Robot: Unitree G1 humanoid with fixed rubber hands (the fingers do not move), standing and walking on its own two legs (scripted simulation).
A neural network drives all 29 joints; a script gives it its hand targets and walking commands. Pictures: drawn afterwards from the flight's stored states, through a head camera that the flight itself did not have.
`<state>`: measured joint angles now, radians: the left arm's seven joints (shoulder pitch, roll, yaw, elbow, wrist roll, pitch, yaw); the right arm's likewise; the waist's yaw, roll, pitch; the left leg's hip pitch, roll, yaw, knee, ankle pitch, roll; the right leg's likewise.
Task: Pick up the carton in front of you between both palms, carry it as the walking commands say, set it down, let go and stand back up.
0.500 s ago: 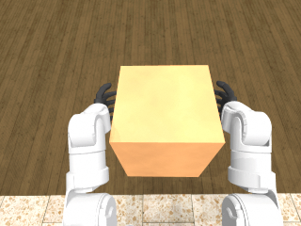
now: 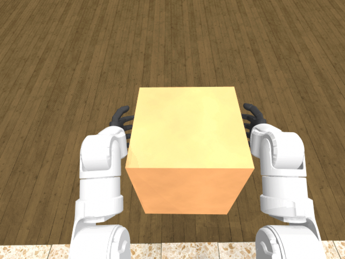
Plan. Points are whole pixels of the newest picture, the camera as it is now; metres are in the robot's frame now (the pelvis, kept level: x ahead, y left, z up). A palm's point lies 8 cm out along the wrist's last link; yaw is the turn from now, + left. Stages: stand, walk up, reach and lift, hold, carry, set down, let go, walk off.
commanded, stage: carry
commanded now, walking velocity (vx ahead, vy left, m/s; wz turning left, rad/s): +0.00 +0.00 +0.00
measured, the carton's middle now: (186, 155) +0.35 +0.00 +0.04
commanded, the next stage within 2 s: none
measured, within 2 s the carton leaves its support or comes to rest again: neither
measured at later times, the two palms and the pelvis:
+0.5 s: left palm (107, 158) +0.30 +0.16 +0.11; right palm (258, 157) +0.30 -0.14 +0.12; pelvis -0.04 +0.01 -0.01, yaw +0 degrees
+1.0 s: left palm (98, 172) +0.27 +0.17 +0.12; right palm (261, 171) +0.27 -0.13 +0.12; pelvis -0.07 +0.02 +0.00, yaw +0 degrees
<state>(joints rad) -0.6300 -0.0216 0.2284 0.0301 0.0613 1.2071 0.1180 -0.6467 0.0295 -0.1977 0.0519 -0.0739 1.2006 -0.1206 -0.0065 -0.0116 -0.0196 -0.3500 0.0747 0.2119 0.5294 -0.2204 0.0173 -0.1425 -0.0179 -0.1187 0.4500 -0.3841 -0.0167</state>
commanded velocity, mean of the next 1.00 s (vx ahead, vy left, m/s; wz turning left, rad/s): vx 0.00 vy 0.00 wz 0.00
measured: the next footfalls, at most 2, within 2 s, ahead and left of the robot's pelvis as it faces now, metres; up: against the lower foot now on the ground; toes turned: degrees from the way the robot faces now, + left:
none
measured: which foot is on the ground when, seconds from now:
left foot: down 0.00-1.00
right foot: down 0.00-1.00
